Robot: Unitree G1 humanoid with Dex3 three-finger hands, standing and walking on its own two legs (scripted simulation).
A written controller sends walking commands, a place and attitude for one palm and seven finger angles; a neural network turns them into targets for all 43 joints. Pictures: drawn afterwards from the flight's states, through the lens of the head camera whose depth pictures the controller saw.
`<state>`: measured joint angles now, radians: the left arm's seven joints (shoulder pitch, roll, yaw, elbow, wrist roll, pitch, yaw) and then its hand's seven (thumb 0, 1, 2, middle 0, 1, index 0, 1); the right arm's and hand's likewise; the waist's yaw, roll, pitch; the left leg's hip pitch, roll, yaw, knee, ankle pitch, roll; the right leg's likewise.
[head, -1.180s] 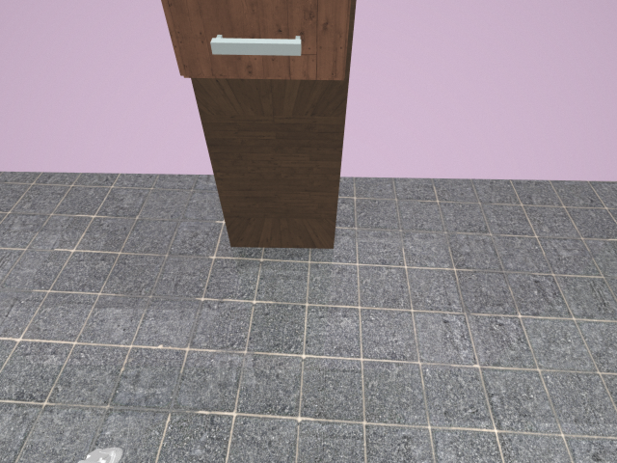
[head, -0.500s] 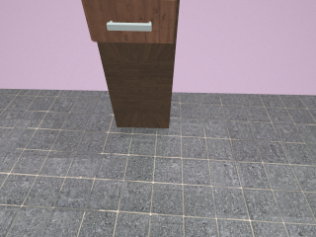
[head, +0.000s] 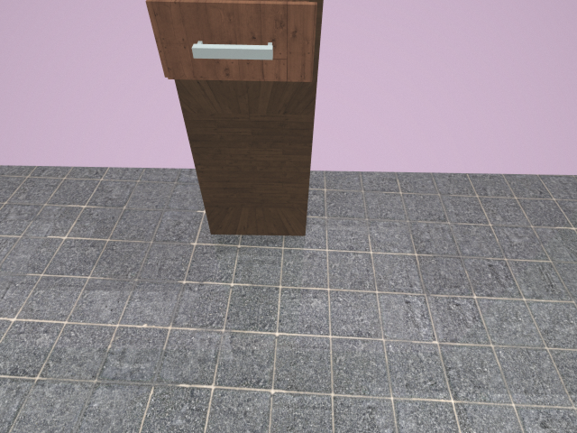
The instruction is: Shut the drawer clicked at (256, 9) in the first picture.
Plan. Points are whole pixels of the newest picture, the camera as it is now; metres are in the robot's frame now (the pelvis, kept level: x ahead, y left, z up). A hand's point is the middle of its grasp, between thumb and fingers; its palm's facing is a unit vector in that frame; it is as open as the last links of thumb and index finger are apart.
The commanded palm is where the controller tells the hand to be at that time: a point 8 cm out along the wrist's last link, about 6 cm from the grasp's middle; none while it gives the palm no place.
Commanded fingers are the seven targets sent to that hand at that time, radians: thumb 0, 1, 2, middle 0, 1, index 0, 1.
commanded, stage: look at it before walking up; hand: left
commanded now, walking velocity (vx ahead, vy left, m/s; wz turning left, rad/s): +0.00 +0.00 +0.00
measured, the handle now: (234, 48) +0.90 +0.19 +0.13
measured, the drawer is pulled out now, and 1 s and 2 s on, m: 0.14 0.14 0.14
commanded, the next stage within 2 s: take the last steps up to it in 0.26 s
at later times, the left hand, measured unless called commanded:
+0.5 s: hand out of the picture +0.06 +0.24 -0.16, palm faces -0.01 -0.94 -0.33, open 7.4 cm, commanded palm none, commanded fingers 0.00 0.90 0.90 -0.20 -0.30 -0.20 -0.30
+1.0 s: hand (184, 417) +0.19 +0.19 -0.19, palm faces -0.03 -0.98 -0.18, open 7.3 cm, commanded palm none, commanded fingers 0.00 0.90 0.90 -0.20 -0.30 -0.20 -0.30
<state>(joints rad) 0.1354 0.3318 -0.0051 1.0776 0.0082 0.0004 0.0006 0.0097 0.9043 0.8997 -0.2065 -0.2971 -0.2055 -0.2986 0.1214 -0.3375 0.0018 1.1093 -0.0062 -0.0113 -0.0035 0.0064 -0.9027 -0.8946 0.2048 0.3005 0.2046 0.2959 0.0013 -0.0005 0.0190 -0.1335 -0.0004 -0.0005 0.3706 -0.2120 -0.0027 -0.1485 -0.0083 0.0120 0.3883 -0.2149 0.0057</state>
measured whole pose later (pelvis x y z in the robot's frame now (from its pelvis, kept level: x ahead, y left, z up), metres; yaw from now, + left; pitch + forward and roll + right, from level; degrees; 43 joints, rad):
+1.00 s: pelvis +0.13 +0.01 -0.01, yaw -1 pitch +0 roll -1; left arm 0.19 0.19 0.05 1.06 0.02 0.01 -0.01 0.03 0.94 0.90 -0.20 -0.30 -0.20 -0.30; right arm 0.53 -0.09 -0.01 1.21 -0.02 -0.06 -0.04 0.00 -0.90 -0.89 0.20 0.30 0.20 0.30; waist -0.05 0.00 0.08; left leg 0.08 0.03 0.04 0.33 -0.40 0.01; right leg -0.51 -0.07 -0.12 0.77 -0.29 -0.02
